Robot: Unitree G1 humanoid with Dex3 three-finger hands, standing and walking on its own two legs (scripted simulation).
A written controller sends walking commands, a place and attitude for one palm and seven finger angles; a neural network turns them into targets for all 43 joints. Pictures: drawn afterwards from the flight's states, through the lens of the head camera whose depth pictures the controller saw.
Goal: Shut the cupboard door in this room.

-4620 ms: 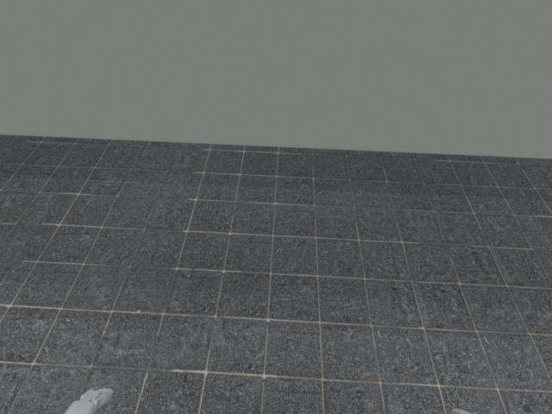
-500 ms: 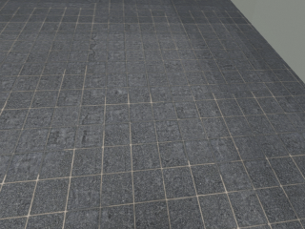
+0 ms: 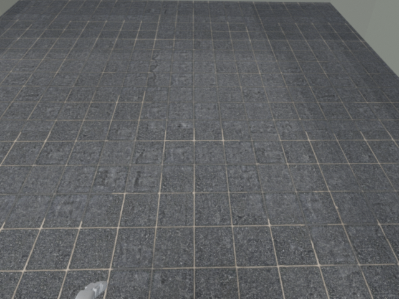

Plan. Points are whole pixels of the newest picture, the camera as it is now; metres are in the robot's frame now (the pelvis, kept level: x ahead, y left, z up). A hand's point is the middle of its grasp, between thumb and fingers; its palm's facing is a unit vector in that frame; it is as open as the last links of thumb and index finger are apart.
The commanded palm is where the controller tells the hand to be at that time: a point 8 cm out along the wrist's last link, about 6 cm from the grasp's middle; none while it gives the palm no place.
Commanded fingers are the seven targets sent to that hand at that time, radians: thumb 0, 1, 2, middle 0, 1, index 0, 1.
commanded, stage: turn or walk to find it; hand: left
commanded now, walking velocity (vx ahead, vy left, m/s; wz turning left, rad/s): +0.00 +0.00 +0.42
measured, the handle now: out of the picture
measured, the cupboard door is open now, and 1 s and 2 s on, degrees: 56 56 56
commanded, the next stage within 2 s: none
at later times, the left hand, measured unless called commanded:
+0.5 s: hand out of the picture -0.04 +0.17 -0.17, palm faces +0.28 -0.93 -0.25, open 7.4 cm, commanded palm none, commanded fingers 0.00 0.90 0.90 -0.20 -0.30 -0.20 -0.30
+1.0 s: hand out of the picture -0.06 +0.25 -0.16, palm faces +0.44 -0.86 -0.24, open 7.4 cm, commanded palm none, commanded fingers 0.00 0.90 0.90 -0.20 -0.30 -0.20 -0.30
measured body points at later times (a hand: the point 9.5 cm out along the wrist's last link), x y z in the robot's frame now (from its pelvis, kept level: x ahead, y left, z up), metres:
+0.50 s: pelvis -0.03 -0.03 +0.00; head +0.01 -0.03 +0.44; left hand -0.05 +0.22 -0.15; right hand +0.08 -0.28 -0.16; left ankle -0.09 +0.12 -0.70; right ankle -0.01 -0.13 -0.74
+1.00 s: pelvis -0.06 +0.02 +0.00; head -0.05 +0.04 +0.45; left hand -0.08 +0.29 -0.14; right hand +0.09 -0.18 -0.14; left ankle -0.08 +0.09 -0.74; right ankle +0.00 -0.14 -0.68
